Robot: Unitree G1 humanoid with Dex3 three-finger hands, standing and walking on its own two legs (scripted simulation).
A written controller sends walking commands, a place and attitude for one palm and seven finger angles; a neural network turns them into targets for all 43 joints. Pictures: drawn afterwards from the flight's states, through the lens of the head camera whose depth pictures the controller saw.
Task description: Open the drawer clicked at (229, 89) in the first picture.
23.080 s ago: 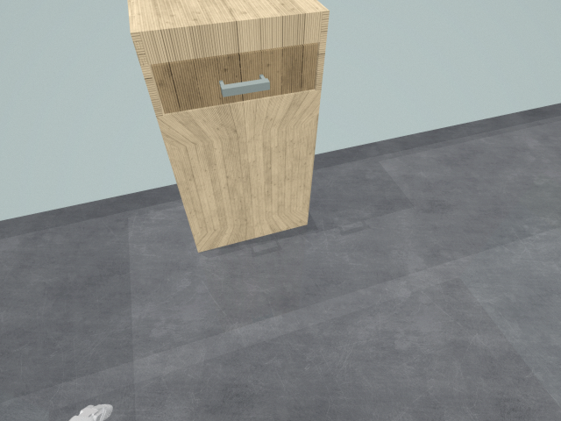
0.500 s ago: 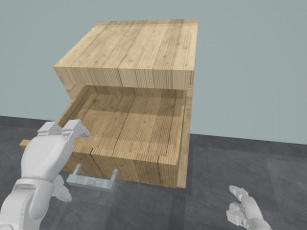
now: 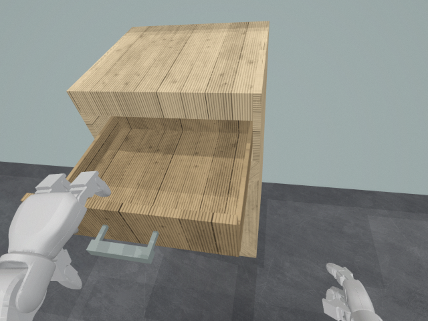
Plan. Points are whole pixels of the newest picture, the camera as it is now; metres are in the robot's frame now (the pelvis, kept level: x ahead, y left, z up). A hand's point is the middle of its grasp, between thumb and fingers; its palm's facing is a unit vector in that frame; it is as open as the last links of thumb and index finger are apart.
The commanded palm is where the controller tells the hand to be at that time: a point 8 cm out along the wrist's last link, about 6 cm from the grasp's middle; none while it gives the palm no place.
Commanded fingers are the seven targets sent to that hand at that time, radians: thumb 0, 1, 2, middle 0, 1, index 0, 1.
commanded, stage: draw the hand back to the body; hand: left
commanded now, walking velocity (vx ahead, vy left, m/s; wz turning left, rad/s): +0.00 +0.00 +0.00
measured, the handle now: (124, 241) +0.25 +0.25 -0.01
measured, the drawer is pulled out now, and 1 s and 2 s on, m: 0.29 0.29 0.29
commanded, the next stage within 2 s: step back with the hand held close in 1.32 s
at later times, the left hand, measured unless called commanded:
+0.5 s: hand (80, 225) +0.19 +0.23 +0.16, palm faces +0.36 -0.79 -0.49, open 13.5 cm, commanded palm +0.15 +0.27 +0.18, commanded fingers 0.00 -0.15 0.45 -0.28 -0.98 -0.28 -0.98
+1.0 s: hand (75, 215) +0.21 +0.24 +0.16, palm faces +0.40 -0.81 -0.43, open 9.6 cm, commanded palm +0.15 +0.29 +0.18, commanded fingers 0.00 0.73 0.82 -0.21 -0.41 -0.21 -0.41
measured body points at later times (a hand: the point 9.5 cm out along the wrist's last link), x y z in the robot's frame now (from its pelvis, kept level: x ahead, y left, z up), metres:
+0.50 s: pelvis +0.00 +0.00 +0.00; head +0.00 -0.02 +0.45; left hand +0.17 +0.27 +0.19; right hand +0.21 -0.20 -0.08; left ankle -0.04 +0.13 -0.74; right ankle +0.04 -0.12 -0.74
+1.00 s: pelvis +0.02 +0.01 +0.00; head +0.02 -0.01 +0.45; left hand +0.18 +0.28 +0.19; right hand +0.22 -0.21 -0.08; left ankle -0.04 +0.13 -0.74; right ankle +0.04 -0.12 -0.74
